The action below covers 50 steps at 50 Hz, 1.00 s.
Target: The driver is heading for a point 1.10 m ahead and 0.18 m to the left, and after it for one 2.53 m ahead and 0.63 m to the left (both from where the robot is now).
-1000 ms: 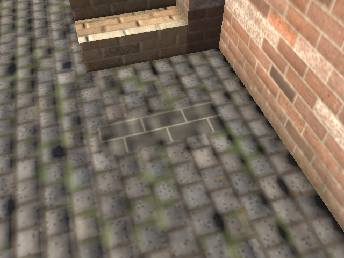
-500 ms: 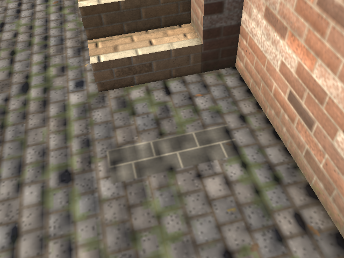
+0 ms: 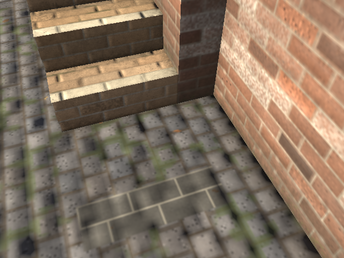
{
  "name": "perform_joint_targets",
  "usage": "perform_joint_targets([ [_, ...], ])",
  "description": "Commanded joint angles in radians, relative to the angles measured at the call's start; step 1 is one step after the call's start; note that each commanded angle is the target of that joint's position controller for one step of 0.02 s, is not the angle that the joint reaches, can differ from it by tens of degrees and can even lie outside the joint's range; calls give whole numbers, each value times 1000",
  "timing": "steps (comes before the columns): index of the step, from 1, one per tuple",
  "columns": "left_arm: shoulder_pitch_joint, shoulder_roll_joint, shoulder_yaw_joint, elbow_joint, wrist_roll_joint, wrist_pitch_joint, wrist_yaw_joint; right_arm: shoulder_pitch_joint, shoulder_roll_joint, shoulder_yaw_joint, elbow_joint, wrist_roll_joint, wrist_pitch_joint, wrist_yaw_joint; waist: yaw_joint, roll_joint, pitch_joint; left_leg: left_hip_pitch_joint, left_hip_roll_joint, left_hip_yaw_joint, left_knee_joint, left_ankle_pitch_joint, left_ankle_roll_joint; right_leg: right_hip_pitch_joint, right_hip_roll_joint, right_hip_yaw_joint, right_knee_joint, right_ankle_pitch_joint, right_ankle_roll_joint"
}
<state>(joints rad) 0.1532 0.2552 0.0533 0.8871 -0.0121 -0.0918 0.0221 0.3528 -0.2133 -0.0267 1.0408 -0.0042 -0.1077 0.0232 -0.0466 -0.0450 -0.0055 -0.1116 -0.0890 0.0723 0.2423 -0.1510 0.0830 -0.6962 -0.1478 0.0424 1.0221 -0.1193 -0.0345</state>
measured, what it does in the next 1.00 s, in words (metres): walks ahead, turning left: right foot, then left foot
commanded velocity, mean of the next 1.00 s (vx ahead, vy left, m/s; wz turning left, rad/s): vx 0.50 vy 0.00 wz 0.28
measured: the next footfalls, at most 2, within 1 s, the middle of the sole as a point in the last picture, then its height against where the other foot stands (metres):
right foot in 0.26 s outside the picture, level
left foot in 0.82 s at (137, 238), level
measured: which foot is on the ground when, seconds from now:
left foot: down 0.00-0.28, up 0.30-0.80, down 0.82-1.00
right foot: up 0.00-0.24, down 0.26-0.84, up 0.86-1.00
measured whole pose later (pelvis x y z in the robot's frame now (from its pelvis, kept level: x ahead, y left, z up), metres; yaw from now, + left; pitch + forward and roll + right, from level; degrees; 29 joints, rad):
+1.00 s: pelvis +0.55 +0.05 -0.01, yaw +21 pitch +2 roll +0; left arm 0.17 0.29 0.04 0.80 0.00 -0.12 0.01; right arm 0.24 -0.26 -0.07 0.77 0.01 -0.06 0.03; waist -0.01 -0.02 0.04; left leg -0.31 -0.11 0.00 0.45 -0.17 0.11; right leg -0.53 -0.10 0.05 1.20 -0.34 0.01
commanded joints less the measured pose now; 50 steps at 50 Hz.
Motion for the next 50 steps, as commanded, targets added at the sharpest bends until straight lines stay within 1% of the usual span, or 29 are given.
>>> perform_joint_targets([
  [1,-23,29,3,-51,3,-4,-4,-28,-148,-22,-59,5,-8,-20,30,83,67,-70,267,-168,-150,189,140,7,-5,-8,-200,149,18],
  [5,-156,35,-6,-90,-5,-7,-26,39,-177,-29,-39,13,-1,-24,-16,89,82,22,268,-133,-128,163,118,52,43,-42,-408,220,22],
  [8,-221,46,-9,-125,-9,-10,-47,79,-181,-35,-17,20,12,-26,-28,99,100,112,316,-148,-76,175,114,48,57,-40,-465,147,0],
  [10,-182,66,-4,-127,-14,-21,-60,74,-179,-39,-14,17,24,-27,4,112,84,169,338,-155,-9,267,104,107,75,-55,-505,56,-34],
  [11,-115,91,8,-112,-14,-26,-62,55,-187,-42,-19,14,29,-26,44,126,43,171,329,-146,66,423,92,210,106,-83,-519,28,-53],
  [12,35,127,30,-65,-12,-28,-57,34,-180,-38,-27,8,36,-27,117,124,-39,138,280,-109,230,563,69,398,143,-111,-536,20,-77],
  [13,245,200,54,-17,1,-31,-43,21,-152,-22,-50,-5,31,-25,199,77,-169,-42,218,-63,517,434,37,694,32,21,-513,-10,-136],
  [14,359,318,82,-5,37,-27,-39,101,-37,13,-82,-2,3,-15,165,-191,-317,-467,31,-27,941,-9,-42,1070,-224,520,-618,-206,-297],
  [15,347,223,53,-5,44,-28,-40,87,-87,5,-64,20,-29,-7,169,-207,-359,-610,21,-192,1091,-410,-25,1100,-268,737,-762,-218,-317],
  [16,260,156,34,-24,28,-26,-37,13,-176,-15,-84,56,-41,-1,155,-148,-212,-694,82,-209,1139,-359,-4,987,-242,550,-749,-181,-255],
  [17,181,118,18,-40,20,-24,-36,-42,-182,-16,-98,58,-38,-8,128,-49,-127,-669,140,-182,1106,-272,-4,842,-207,388,-761,-99,-213],
  [18,113,94,6,-51,17,-25,-39,-62,-165,-20,-99,43,-26,-15,93,10,-66,-620,181,-169,1031,-191,-15,705,-164,278,-801,-42,-188],
  [20,84,68,-12,-41,32,-29,-41,-30,-113,-18,-94,32,10,-12,43,-28,-22,-517,218,-179,982,-108,-30,553,-114,153,-867,17,-160],
  [22,113,84,-12,-15,34,-36,-40,-17,-78,-13,-99,33,34,-12,26,-38,6,-540,215,-182,979,-56,-40,509,-99,50,-893,106,-162],
  [26,153,107,-13,11,49,-38,-25,-113,-107,-28,-165,16,46,-13,41,-20,37,-629,191,-196,818,142,-54,531,-88,-70,-909,183,-157],
  [30,200,135,-9,36,33,-34,-9,-243,-79,-27,-232,7,48,4,86,-18,71,-624,176,-133,585,281,-58,609,-104,-149,-902,198,-132],
  [35,266,151,1,71,18,2,8,-367,-65,-23,-318,19,36,44,129,-5,141,-712,185,-72,475,172,-40,778,-161,-194,-840,184,-102],
  [38,215,188,14,46,17,25,12,-347,-83,-33,-351,21,33,67,83,-36,100,-568,126,19,440,7,12,785,-167,-249,-704,551,-75],
  [39,200,205,22,33,7,30,12,-287,-106,-45,-346,23,39,67,45,-52,56,-459,80,55,447,-52,34,772,-167,-257,-601,757,-66],
  [40,181,233,30,22,8,42,18,-162,-153,-71,-323,26,40,63,-29,-54,-23,-284,37,69,404,-50,61,742,-142,-271,-422,869,-51],
  [41,185,216,28,13,-2,38,17,-3,-214,-106,-287,36,46,42,-107,-14,-117,-11,15,26,331,43,109,614,-96,-280,-188,775,-17],
  [42,224,123,0,-23,34,17,8,82,-319,-128,-263,38,59,11,-74,227,-197,259,252,-333,323,128,181,313,-1,-271,165,21,23],
  [43,287,49,-26,-70,13,-31,-9,66,-357,-126,-303,23,47,16,-5,340,-394,515,456,-929,123,-53,402,7,197,-55,448,-491,58],
  [44,121,156,1,-100,-26,-65,-19,88,-272,-105,-292,18,39,20,-80,173,-339,494,420,-862,51,-55,326,-101,140,69,466,-420,30],
  [45,59,150,1,-129,-39,-77,-22,42,-235,-96,-289,21,32,15,-57,144,-202,367,384,-692,60,4,277,-143,99,49,401,-327,7],
  [46,48,154,2,-124,-12,-77,-10,-68,-214,-85,-323,15,27,10,-8,37,-113,191,337,-567,60,147,231,-85,44,41,313,-245,13],
  [47,64,165,14,-118,10,-66,-1,-132,-183,-77,-343,10,29,6,36,35,-79,63,301,-474,49,257,215,-7,18,37,241,-218,25],
  [48,88,166,18,-121,17,-50,-3,-152,-168,-70,-354,3,29,2,64,55,-73,-11,277,-437,24,294,211,60,4,43,208,-202,33],
  [50,97,136,18,-138,26,-26,-4,-145,-177,-71,-356,13,26,-6,83,62,-59,-78,249,-386,-7,353,220,90,7,24,125,-180,63],
])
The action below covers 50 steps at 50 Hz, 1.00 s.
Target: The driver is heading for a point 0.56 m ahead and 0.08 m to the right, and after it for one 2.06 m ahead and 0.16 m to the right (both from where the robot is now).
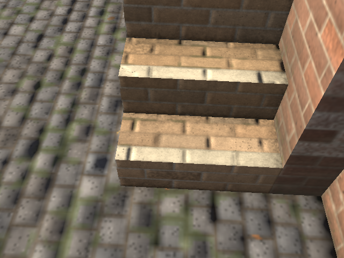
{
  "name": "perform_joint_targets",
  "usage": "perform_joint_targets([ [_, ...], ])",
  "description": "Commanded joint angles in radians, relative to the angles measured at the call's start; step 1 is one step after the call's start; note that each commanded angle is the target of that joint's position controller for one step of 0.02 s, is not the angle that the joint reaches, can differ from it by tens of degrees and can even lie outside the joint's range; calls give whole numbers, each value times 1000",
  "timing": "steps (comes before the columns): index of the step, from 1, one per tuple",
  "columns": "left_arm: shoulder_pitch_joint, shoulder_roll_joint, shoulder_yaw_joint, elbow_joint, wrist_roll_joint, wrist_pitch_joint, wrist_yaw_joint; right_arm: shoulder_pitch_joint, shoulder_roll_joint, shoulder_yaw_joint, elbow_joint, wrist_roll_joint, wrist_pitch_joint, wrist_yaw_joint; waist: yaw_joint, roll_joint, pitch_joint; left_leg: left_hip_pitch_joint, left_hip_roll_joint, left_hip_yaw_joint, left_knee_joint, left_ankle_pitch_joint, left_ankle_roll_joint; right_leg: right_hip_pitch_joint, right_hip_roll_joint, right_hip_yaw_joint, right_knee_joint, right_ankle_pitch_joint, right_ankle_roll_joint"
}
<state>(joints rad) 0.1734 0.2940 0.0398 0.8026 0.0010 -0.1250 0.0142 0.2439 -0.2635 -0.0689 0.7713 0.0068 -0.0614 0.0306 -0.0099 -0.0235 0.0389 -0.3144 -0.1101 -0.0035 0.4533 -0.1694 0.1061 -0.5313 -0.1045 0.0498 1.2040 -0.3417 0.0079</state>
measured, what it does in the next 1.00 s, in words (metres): walks ahead: right foot, then left foot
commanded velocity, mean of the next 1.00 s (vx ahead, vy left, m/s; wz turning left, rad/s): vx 0.39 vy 0.00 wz -0.15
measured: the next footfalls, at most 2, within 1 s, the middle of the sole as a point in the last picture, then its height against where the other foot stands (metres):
right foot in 0.34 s outside the picture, level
left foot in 0.76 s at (154, 232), level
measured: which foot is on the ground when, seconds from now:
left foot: down 0.00-0.36, up 0.38-0.74, down 0.76-1.00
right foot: up 0.00-0.32, down 0.34-0.76, up 0.78-1.00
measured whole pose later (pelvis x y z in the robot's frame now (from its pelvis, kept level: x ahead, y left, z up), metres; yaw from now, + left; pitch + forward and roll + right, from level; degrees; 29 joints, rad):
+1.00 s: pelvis +0.44 -0.01 +0.00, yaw -14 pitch +2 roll +1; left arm 0.21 0.31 0.04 0.66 0.02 0.02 0.07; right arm 0.12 -0.24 -0.03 0.72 -0.04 0.02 -0.05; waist -0.01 -0.03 0.05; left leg -0.33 -0.01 0.06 0.43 -0.13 0.04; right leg -0.61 -0.05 0.01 1.19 -0.46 0.15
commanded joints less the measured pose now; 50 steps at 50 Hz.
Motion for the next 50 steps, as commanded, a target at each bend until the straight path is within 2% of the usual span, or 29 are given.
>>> perform_joint_targets([
  [1,58,83,33,-61,12,13,4,-10,-141,-34,-80,10,-22,-19,46,31,-99,108,259,-289,-225,381,193,-81,-27,10,-112,75,31],
  [3,-5,82,32,-89,24,22,2,15,-172,-44,-76,10,-22,-29,33,53,-80,88,234,-250,-225,414,178,-94,-2,-4,-243,179,58],
  [7,-160,46,13,-120,6,13,-19,65,-166,-42,-64,22,-7,-45,-36,94,-54,116,199,-213,-236,200,116,-34,49,-12,-590,412,57],
  [9,-210,46,7,-127,-1,-4,-32,102,-154,-37,-37,15,-5,-41,-66,110,-36,149,223,-243,-235,115,115,3,58,-15,-660,450,46],
  [11,-223,85,15,-128,-2,-16,-38,110,-155,-36,-23,11,-2,-37,-68,126,-14,215,255,-277,-201,116,112,-9,57,-4,-700,423,20],
  [14,-170,126,24,-112,-2,-28,-41,91,-174,-40,-10,-2,5,-37,-38,159,-4,331,302,-291,-139,270,90,-3,60,-22,-709,278,-36],
  [16,-12,160,40,-61,3,-29,-29,51,-169,-34,-8,-9,2,-38,52,168,-82,345,242,-226,46,597,56,205,110,-61,-764,270,-97],
  [17,149,195,48,-22,17,-30,-29,32,-142,-21,-25,-26,0,-42,121,90,-209,242,181,-172,295,514,20,431,19,52,-741,307,-149],
  [18,272,292,74,-2,32,-28,-34,126,-93,-7,-42,-12,-22,-37,96,-215,-315,-118,36,-88,673,187,-60,775,-175,476,-814,160,-302],
  [19,262,220,57,16,15,-30,-50,132,-104,3,-37,-3,-43,-36,79,-312,-322,-318,24,-140,772,-358,-56,861,-241,720,-943,2,-315],
  [20,200,156,40,-1,-2,-26,-48,56,-161,-5,-42,23,-55,-29,82,-204,-192,-396,92,-165,822,-315,-45,771,-225,638,-950,-73,-273],
  [21,141,130,31,-25,3,-17,-44,-13,-162,0,-46,25,-60,-26,80,-78,-112,-382,130,-135,799,-244,-41,655,-183,515,-959,13,-250],
  [22,116,123,26,-28,7,-11,-43,-69,-153,-2,-55,4,-66,-28,71,-7,-45,-380,155,-113,733,-189,-45,558,-147,434,-977,148,-251],
  [24,101,115,18,-35,11,-15,-39,-91,-140,-9,-72,-24,-50,-32,33,-23,-52,-281,180,-113,614,-117,-61,475,-96,340,-1003,387,-243],
  [26,101,140,23,-37,3,-15,-34,-86,-114,-7,-80,-23,-33,-40,14,-37,-60,-221,159,-82,510,-107,-106,401,-71,257,-1005,530,-250],
  [28,123,174,32,-33,-22,0,-16,-131,-89,2,-113,-19,-37,-46,15,-42,-39,-187,126,-49,387,-69,-150,333,-50,227,-1023,522,-252],
  [30,132,172,32,-45,-12,18,17,-228,-65,14,-138,-26,-34,-35,29,-71,-29,-129,89,-41,250,52,-170,284,-11,193,-999,473,-218],
  [33,158,168,34,-64,-8,54,47,-277,-70,10,-162,-12,-20,-28,32,-93,-62,-34,14,-29,145,154,-178,254,26,185,-891,579,-155],
  [35,129,145,31,-94,-17,68,57,-185,-87,6,-129,-9,-2,-34,-9,-137,-101,67,19,-67,136,116,-180,231,5,243,-812,574,-125],
  [37,27,110,20,-146,-24,65,62,-93,-125,-14,-105,-15,-6,-46,-94,-89,-111,204,55,-83,-99,261,-131,207,64,259,-635,593,-56],
  [38,42,53,2,-159,-14,58,55,23,-164,-24,-76,-33,-10,-58,-122,-3,-201,425,188,-155,-98,450,-73,73,120,215,-389,343,-7],
  [39,235,-52,-22,-144,16,57,49,27,-190,-16,-87,-55,-5,-64,-4,237,-288,621,460,-416,63,1017,51,-164,219,150,-105,-404,16],
  [40,396,57,-7,-134,-14,62,40,-12,-214,-30,-110,-72,8,-56,66,308,-401,537,618,-607,-4,895,202,-160,151,107,118,-382,37],
  [41,353,145,21,-102,-27,87,47,-106,-144,-20,-150,-56,15,-56,56,177,-319,434,553,-539,-50,591,208,-196,89,60,229,-286,73],
  [42,273,173,35,-102,-17,111,54,-171,-85,-1,-162,-32,24,-61,40,103,-230,304,470,-402,-95,359,160,-194,61,42,228,-217,97],
  [43,218,173,42,-111,-4,135,64,-212,-73,12,-167,-30,33,-65,39,84,-170,188,407,-326,-124,231,132,-161,41,33,234,-173,119],
  [45,148,116,26,-169,16,156,62,-221,-112,7,-138,-41,43,-78,47,113,-81,7,348,-195,-162,265,136,-84,41,-2,194,-123,141],
  [47,136,67,12,-190,12,144,63,-195,-118,6,-123,-41,55,-89,44,120,-117,64,331,-115,-142,465,159,-75,46,-37,76,-105,156],
  [50,80,4,-18,-211,22,140,42,-204,-121,3,-156,-48,80,-92,22,89,-227,165,389,-118,-82,657,188,-2,31,-25,-133,-104,144],
])
Velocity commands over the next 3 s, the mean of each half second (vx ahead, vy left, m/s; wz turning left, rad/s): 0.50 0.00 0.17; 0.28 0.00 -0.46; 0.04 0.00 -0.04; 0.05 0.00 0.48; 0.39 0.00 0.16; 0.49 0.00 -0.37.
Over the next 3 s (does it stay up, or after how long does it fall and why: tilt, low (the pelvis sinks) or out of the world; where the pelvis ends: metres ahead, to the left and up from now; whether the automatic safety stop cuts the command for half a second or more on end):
stays up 0.68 -0.06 0.04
